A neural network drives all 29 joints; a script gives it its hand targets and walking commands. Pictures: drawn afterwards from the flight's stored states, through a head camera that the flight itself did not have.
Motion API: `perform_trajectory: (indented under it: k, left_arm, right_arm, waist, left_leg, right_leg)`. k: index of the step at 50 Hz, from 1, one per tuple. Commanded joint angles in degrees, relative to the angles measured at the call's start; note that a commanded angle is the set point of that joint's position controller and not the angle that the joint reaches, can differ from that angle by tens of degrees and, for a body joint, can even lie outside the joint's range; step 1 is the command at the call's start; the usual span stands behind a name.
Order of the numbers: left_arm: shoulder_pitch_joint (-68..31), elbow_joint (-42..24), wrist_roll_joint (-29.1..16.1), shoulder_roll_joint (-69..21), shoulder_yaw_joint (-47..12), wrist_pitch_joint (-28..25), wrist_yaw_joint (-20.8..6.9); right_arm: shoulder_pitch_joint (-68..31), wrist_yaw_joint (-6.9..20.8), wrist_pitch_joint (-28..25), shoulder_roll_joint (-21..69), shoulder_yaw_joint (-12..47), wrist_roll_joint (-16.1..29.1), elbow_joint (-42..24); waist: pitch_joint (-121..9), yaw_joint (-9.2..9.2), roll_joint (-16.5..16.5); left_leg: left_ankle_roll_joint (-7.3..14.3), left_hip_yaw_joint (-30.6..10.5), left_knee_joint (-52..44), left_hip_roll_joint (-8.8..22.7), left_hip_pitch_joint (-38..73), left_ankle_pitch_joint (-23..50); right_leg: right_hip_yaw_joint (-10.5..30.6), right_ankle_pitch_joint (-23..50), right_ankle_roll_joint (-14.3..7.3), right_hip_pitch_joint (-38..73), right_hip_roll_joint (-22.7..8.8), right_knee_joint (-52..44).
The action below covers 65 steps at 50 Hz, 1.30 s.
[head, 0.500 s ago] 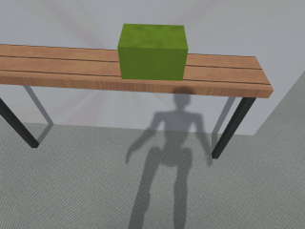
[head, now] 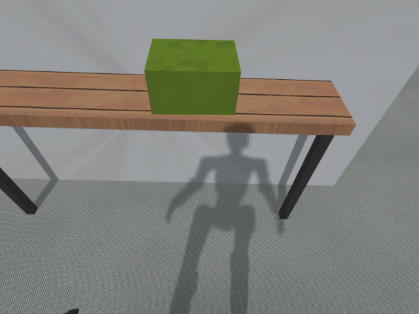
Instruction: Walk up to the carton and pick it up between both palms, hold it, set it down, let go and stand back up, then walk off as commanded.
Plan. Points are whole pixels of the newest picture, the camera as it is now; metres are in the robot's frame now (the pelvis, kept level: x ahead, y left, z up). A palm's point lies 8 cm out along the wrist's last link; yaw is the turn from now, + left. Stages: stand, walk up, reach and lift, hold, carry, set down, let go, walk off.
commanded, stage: stand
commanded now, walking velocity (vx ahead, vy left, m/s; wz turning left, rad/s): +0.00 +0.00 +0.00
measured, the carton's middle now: (193, 76) +0.81 +0.07 +0.01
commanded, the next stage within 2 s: none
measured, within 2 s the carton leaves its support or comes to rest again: neither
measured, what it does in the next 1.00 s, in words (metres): stands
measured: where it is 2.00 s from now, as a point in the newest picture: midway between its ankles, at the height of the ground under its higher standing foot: outside the picture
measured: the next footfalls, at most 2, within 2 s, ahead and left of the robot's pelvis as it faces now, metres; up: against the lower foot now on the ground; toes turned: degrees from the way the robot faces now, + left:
none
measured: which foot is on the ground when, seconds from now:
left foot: down 0.00-1.00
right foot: down 0.00-1.00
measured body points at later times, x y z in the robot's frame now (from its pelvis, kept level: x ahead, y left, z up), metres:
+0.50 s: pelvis +0.01 +0.01 +0.00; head +0.02 +0.01 +0.45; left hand +0.09 +0.30 -0.14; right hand +0.07 -0.29 -0.13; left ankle -0.06 +0.16 -0.74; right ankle +0.06 -0.12 -0.74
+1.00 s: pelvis +0.01 +0.01 +0.00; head +0.03 +0.01 +0.45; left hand +0.11 +0.31 -0.13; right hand +0.08 -0.29 -0.13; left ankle -0.06 +0.16 -0.74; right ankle +0.06 -0.12 -0.74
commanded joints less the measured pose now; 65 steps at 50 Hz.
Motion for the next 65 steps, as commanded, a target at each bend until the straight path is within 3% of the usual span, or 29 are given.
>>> perform_trajectory:
  k: [1, 5, 6, 13, 14, 16, 24, 26, 36, 43, 45, 47, 54, 60, 63, 64, 65]
  left_arm:
    - [-1.68, -3.52, 0.0, 13.92, 2.52, -1.0, 0.61]
    - [-2.15, -3.86, -0.07, 12.92, 2.24, -0.94, 0.69]
    - [-2.03, -3.93, 0.01, 13.11, 2.37, -0.98, 0.76]
    - [-1.47, -3.99, 0.09, 13.46, 2.25, -0.84, 0.77]
    - [-1.86, -3.88, 0.12, 13.29, 2.22, -0.79, 0.84]
    - [-1.12, -4.11, -0.1, 13.61, 2.39, -0.84, 0.72]
    - [-0.37, -4.12, -0.18, 13.02, 2.16, -0.71, 0.76]
    - [-0.56, -4.21, -0.06, 13.28, 2.23, -0.81, 0.78]
    - [0.27, -4.19, -0.19, 13.56, 2.21, -0.62, 1.09]
    - [-0.01, -4.68, 0.03, 12.69, 1.97, -0.74, 1.15]
    - [0.14, -4.56, 0.01, 13.42, 1.87, -0.79, 1.1]
    - [-0.44, -4.61, 0.01, 13.27, 1.85, -0.67, 1.2]
    - [0.11, -4.66, 0.04, 14.22, 2.23, -0.72, 1.21]
    - [-0.02, -4.75, 0.09, 13.81, 2.1, -0.7, 1.22]
    - [-0.47, -5.09, 0.1, 13.46, 2.2, -0.85, 1.2]
    - [-0.14, -5.03, -0.06, 13.75, 2.22, -0.79, 1.22]
    - [0.35, -4.78, -0.02, 13.97, 2.34, -0.73, 1.07]
  right_arm:
    - [-0.91, -0.62, -1.06, -13.47, -2.55, 0.06, -3.48]
    - [-0.77, -0.71, -0.95, -12.36, -2.1, -0.15, -3.67]
    - [-1.11, -0.67, -0.91, -12.34, -2.14, -0.15, -4.13]
    - [-0.31, -0.94, -0.92, -12.9, -2.53, 0.05, -4.07]
    - [-0.19, -0.92, -0.91, -12.78, -2.28, -0.17, -3.93]
    - [-0.64, -0.79, -0.94, -13.22, -2.5, 0.11, -4.52]
    - [0.0, -0.7, -1.12, -12.42, -2.18, 0.15, -4.35]
    - [-0.51, -0.77, -1.08, -12.87, -2.41, 0.1, -4.63]
    - [-0.83, -1.02, -1.04, -13.28, -2.45, 0.0, -4.75]
    - [-0.65, -1.16, -0.87, -13.4, -2.71, 0.06, -5.2]
    - [-0.62, -0.98, -0.74, -12.73, -2.47, 0.16, -4.99]
    - [-0.41, -1.07, -0.58, -13.37, -2.62, -0.02, -4.93]
    - [-0.58, -1.08, -0.73, -13.41, -2.63, 0.04, -5.42]
    - [0.22, -1.12, -0.79, -12.97, -2.48, -0.1, -5.38]
    - [0.28, -1.07, -0.73, -13.23, -2.6, -0.14, -5.21]
    - [0.43, -0.96, -0.71, -13.22, -2.45, -0.03, -5.02]
    - [0.67, -0.98, -0.71, -12.75, -2.27, 0.09, -5.3]
  waist:
    - [-6.07, 0.76, -0.22]
    - [-5.63, 0.48, -0.14]
    - [-5.96, 0.69, 1.12]
    - [-5.09, 0.58, -0.64]
    - [-4.61, 0.37, 1.08]
    - [-5.89, 0.61, 0.06]
    - [-5.53, 0.43, 1.95]
    - [-4.97, 0.52, 0.64]
    - [-5.49, 0.53, 1.41]
    - [-6.03, 0.31, 1.26]
    - [-6.71, 0.13, -0.38]
    - [-5.29, 0.0, 0.92]
    - [-5.6, 0.12, -0.17]
    - [-4.91, -0.16, 1.02]
    - [-5.23, 0.07, -0.35]
    - [-5.3, 0.08, 1.5]
    - [-5.38, 0.15, 1.12]
  left_leg:
    - [3.38, -1.84, -5.33, 3.27, -5.99, 6.56]
    - [3.82, -1.93, -5.6, 3.54, -6.04, 5.66]
    - [3.75, -1.43, -5.45, 3.2, -5.59, 5.82]
    - [3.8, -1.46, -5.56, 3.35, -5.01, 5.53]
    - [4.0, -1.61, -5.8, 3.53, -5.46, 5.54]
    - [3.98, -1.34, -5.33, 3.5, -4.95, 6.57]
    - [4.01, -1.42, -5.49, 3.63, -4.47, 7.75]
    - [4.05, -1.49, -5.67, 3.91, -5.27, 8.01]
    - [3.87, -0.84, -5.53, 4.15, -4.0, 13.42]
    - [4.08, -1.0, -5.05, 3.81, -3.39, 12.84]
    - [4.11, -1.19, -4.87, 3.76, -2.38, 11.89]
    - [4.2, -0.71, -5.15, 3.9, -3.68, 12.92]
    - [4.05, -0.77, -5.41, 3.39, -3.28, 11.54]
    - [4.2, -0.65, -5.57, 3.84, -3.98, 10.7]
    - [4.19, -0.7, -5.74, 3.73, -3.68, 9.92]
    - [4.23, -0.81, -5.61, 3.57, -3.92, 10.11]
    - [4.23, -0.63, -5.52, 3.53, -3.61, 9.52]
  right_leg:
    - [4.99, 7.95, -1.94, 7.72, -5.83, -4.75]
    - [5.43, 6.97, -2.08, 7.08, -6.08, -4.97]
    - [5.58, 6.65, -2.05, 6.67, -5.96, -5.12]
    - [5.48, 6.45, -1.67, 5.65, -5.49, -5.17]
    - [6.0, 6.65, -1.92, 5.71, -5.8, -4.67]
    - [5.29, 7.97, -2.0, 6.25, -5.46, -4.58]
    - [5.87, 9.98, -2.16, 6.09, -5.65, -3.83]
    - [5.11, 11.32, -2.04, 6.35, -5.72, -3.73]
    - [3.9, 16.8, -2.25, 6.56, -5.63, -2.0]
    - [4.27, 15.02, -2.26, 7.08, -5.74, -2.7]
    - [4.68, 14.7, -2.06, 6.92, -5.81, -2.94]
    - [4.57, 16.32, -2.4, 6.52, -6.1, -2.71]
    - [4.22, 14.02, -1.85, 7.03, -5.6, -3.16]
    - [4.6, 14.53, -2.29, 6.69, -5.84, -3.33]
    - [4.21, 13.4, -2.04, 6.87, -5.6, -3.3]
    - [5.07, 12.93, -2.08, 6.76, -5.69, -3.61]
    - [5.08, 11.76, -2.16, 6.94, -5.79, -3.76]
